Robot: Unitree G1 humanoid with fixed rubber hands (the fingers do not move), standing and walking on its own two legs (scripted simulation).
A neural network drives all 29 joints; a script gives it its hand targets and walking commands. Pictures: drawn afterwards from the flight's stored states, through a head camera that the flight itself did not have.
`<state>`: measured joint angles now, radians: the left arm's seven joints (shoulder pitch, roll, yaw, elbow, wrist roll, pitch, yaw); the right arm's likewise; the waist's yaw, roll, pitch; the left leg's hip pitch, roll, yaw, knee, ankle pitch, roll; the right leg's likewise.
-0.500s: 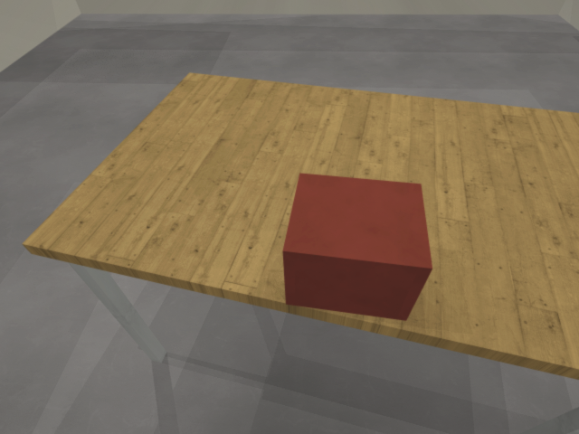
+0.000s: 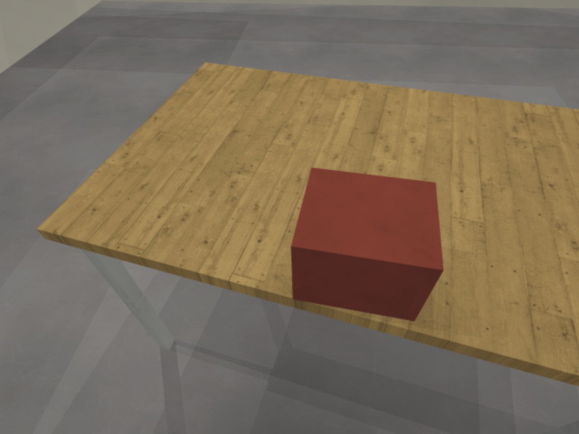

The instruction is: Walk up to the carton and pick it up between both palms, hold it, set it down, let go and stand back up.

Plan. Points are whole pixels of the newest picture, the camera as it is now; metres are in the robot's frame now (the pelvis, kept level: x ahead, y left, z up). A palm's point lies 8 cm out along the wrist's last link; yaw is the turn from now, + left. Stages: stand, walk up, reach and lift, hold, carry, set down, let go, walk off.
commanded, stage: walk up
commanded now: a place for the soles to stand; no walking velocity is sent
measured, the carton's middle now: (361, 242) +0.42 -0.09 +0.01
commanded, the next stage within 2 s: reach and lift in 0.06 s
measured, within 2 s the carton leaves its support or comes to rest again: neither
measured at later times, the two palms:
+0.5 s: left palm (179, 415) +0.18 +0.19 -0.09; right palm out of the picture +0.14 -0.30 -0.08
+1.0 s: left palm (163, 379) +0.22 +0.21 -0.04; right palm (517, 426) +0.16 -0.26 -0.05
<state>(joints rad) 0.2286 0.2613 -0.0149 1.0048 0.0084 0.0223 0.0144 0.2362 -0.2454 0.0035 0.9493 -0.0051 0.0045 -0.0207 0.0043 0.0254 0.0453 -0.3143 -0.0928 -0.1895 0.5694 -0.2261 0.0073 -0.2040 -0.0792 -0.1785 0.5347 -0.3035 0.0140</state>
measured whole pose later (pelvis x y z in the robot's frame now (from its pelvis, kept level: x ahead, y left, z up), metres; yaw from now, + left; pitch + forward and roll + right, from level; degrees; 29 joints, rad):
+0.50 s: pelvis +0.01 -0.04 +0.00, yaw -8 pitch -5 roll +1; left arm 0.13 0.16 0.16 0.46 0.11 0.54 -0.02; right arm 0.11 -0.28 0.05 0.71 0.04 0.02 0.01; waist 0.02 -0.04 0.09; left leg -0.18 0.04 0.00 0.54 -0.27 -0.05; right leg -0.16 0.00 -0.05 0.60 -0.35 -0.04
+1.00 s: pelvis +0.03 -0.02 +0.01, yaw -9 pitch -5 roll +0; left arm 0.26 0.22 0.09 0.36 -0.04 0.22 -0.03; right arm 0.27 -0.21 0.03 0.51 0.05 -0.12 -0.03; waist 0.04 -0.01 0.05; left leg -0.07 0.04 0.03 0.37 -0.22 -0.03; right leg -0.04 0.00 -0.02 0.38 -0.26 -0.01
